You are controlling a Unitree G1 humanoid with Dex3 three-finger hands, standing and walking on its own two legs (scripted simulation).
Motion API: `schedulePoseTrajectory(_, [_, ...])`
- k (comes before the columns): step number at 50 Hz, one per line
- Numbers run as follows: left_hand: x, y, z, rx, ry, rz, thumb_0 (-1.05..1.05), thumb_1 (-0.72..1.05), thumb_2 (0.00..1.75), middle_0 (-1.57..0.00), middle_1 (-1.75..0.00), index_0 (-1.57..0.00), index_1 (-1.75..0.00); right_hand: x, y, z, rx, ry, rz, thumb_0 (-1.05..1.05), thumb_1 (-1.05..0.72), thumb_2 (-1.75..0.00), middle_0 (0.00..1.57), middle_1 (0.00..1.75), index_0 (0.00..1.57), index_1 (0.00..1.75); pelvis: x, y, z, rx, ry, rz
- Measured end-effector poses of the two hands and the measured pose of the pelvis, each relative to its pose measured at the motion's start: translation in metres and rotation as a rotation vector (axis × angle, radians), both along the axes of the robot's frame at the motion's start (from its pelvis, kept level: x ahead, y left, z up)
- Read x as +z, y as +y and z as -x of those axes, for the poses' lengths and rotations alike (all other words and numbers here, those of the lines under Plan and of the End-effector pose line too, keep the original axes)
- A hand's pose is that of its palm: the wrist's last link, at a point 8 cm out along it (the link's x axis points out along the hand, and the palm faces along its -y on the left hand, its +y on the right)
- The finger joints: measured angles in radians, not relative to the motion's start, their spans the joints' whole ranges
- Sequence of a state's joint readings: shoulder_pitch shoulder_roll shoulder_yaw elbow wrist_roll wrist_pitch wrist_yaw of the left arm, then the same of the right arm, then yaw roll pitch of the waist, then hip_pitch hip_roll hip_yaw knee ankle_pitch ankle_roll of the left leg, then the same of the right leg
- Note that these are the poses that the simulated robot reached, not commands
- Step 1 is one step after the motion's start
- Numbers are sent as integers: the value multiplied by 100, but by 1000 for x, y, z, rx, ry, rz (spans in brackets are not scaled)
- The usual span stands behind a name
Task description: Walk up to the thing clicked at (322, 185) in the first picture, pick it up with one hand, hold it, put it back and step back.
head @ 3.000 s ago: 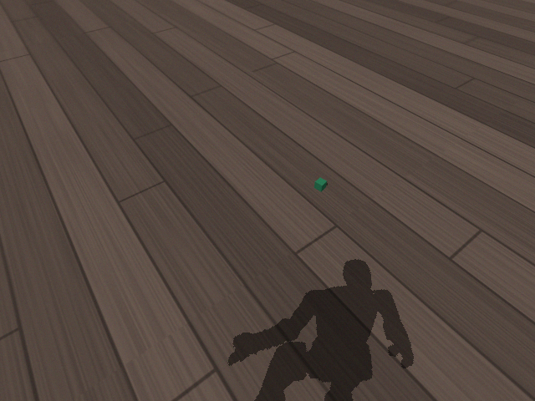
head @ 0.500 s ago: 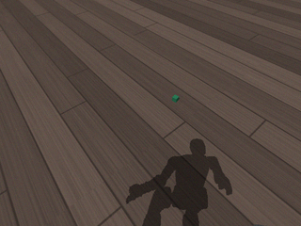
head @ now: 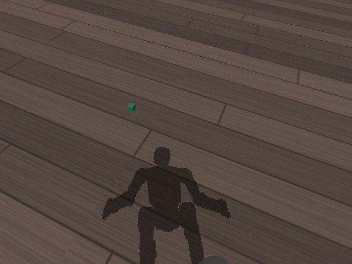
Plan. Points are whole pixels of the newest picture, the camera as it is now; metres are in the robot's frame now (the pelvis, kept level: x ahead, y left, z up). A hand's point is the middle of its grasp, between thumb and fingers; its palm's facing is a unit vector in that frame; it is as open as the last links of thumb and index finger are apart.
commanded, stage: walk up
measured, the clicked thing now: (131, 107) +1.31 +0.28 -0.75
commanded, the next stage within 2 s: stand in 1.76 s
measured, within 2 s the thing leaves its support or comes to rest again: neither
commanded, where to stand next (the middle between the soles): +0.07 -0.04 m, yaw -25 degrees
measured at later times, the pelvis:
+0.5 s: pelvis +0.03 -0.04 -0.01, yaw -14 degrees
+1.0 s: pelvis +0.02 -0.05 -0.03, yaw -22 degrees
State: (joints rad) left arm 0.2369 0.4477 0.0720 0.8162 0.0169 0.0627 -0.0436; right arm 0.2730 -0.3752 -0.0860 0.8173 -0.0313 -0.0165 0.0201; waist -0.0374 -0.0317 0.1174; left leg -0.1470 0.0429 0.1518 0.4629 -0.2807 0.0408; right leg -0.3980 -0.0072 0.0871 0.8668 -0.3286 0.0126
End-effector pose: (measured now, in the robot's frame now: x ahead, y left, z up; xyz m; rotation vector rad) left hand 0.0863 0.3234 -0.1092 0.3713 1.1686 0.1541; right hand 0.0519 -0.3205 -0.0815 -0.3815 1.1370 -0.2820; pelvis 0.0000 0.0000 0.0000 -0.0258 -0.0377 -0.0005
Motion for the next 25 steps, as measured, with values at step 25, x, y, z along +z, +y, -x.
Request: schedulePoseTrajectory(25, [6,-91,-95,-241,-97,4,0,90,90,-20,-30,-21,-30,-34,-37,47,-194,34,-51,0,-90,-90,20,30,21,30,-12,-38,-26,-244,-13,-19])
